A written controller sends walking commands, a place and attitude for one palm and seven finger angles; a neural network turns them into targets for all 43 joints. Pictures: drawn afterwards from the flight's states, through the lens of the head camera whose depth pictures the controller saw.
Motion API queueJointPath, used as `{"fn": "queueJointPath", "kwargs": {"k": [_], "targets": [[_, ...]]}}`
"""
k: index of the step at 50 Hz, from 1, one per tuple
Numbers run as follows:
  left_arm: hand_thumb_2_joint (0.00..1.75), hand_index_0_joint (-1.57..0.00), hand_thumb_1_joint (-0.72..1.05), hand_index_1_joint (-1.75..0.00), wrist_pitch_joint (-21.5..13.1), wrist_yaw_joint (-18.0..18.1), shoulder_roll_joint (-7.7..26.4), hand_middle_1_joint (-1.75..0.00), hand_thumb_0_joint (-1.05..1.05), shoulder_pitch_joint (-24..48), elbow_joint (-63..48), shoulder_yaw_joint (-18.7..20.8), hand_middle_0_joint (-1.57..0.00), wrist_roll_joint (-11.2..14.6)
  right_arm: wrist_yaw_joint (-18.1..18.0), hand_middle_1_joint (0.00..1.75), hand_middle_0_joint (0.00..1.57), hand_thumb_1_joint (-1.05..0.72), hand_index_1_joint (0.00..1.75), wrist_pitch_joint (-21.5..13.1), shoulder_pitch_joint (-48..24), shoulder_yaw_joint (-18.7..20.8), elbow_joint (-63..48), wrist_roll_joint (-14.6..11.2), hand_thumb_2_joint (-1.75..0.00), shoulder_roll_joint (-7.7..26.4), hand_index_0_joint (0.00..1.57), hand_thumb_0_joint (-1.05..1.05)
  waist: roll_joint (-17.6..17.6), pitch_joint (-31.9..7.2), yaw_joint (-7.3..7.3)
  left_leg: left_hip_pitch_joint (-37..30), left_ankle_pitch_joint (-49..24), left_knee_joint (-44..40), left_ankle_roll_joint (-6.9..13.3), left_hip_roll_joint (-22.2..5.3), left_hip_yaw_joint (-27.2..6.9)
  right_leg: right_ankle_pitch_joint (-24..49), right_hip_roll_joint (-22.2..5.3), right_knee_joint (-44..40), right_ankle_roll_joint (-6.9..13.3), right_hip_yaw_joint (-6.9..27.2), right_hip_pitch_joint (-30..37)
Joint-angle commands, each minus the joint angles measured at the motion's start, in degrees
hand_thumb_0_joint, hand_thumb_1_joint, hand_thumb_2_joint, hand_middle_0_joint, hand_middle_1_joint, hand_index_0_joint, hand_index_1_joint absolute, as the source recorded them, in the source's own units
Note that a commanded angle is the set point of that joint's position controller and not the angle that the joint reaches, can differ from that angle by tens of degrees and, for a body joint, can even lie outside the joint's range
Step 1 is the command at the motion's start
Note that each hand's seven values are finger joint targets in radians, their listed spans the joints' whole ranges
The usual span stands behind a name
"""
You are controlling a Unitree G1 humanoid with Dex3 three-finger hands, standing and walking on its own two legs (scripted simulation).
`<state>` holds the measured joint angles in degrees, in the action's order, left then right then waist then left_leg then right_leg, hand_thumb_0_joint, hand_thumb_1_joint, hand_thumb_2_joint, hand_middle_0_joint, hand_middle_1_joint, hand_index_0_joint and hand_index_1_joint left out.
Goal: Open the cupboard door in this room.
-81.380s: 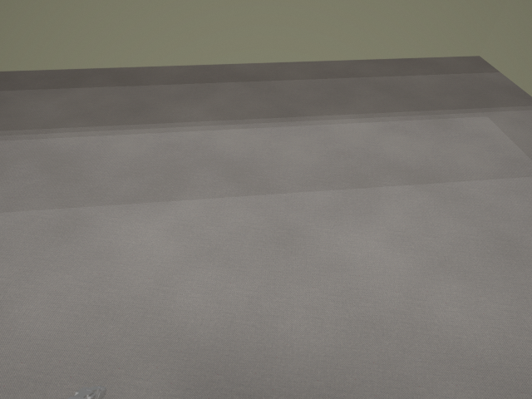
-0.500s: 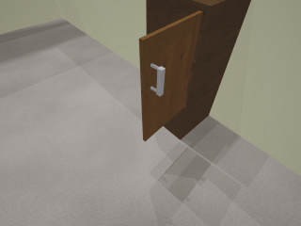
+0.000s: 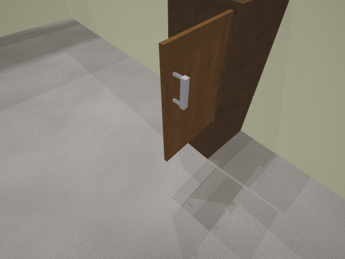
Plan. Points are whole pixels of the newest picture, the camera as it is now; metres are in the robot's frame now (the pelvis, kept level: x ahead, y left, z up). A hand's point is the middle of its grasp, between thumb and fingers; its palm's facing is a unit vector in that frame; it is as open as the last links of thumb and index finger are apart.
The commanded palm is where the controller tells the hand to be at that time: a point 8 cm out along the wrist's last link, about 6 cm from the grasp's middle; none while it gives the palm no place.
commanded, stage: look to check the result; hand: left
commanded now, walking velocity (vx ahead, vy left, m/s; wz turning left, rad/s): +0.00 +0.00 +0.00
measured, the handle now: (179, 91) +0.63 +0.01 +0.03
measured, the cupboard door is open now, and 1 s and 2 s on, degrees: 94 94 94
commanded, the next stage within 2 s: stand and wait in 0.04 s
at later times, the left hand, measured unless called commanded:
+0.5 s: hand out of the picture -0.01 +0.15 -0.18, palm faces +0.05 -0.98 -0.17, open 7.3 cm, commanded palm none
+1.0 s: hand out of the picture +0.00 +0.15 -0.18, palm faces +0.06 -0.98 -0.17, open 7.3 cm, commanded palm none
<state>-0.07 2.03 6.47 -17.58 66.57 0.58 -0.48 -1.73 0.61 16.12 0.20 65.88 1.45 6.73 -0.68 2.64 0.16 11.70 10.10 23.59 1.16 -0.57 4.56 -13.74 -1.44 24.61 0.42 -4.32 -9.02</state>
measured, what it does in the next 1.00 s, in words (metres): stands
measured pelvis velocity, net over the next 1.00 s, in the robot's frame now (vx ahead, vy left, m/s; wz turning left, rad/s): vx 0.02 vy -0.01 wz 0.01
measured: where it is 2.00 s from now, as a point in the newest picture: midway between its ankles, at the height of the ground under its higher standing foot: outside the picture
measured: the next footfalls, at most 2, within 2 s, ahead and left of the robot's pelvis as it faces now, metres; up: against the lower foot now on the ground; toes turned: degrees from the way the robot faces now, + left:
none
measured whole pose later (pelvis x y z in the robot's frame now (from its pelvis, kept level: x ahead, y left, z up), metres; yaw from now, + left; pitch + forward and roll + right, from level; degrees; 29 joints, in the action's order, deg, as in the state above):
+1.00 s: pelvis +0.02 -0.01 +0.00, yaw +0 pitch -2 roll +0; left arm -0.6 2.1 6.8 -17.1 66.6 0.3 -0.3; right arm -2.0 0.5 15.4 -0.2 66.9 1.3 7.0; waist -0.2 3.0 0.0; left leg 9.7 11.1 22.4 0.0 -1.3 3.7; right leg -14.6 -0.5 22.5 1.3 -5.1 -6.4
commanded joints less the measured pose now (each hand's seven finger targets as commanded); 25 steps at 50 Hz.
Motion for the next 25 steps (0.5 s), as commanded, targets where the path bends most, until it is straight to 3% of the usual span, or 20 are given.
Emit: {"fn": "queueJointPath", "kwargs": {"k": [1,25], "targets": [[0.9,-0.2,0.9,-0.3,-0.78,0.34,5.5,-0.3,0.0,-4.44,-0.9,0.99,-0.2,-0.11,-0.42,0.3,0.2,-0.9,0.3,-0.62,4.32,0.8,-0.87,-0.38,-0.9,4.54,0.2,0.0,0.43,3.41,0.33,-0.79,-0.15,-5.31,0.56,-5.19,-5.98,0.8,-4.86,-6.35,1.5,4.58,-4.53],[0.9,-0.2,0.9,-0.3,-0.99,0.28,5.67,-0.3,0.0,-3.88,-0.94,0.86,-0.2,0.16,-0.56,0.3,0.2,-0.9,0.3,-0.71,3.99,0.53,-0.11,-0.29,-0.9,4.44,0.2,0.0,0.11,2.63,0.3,-2.03,-3.42,-4.78,0.34,-5.11,-5.76,2.88,-5.16,-7.29,1.71,4.74,-2.59]]}}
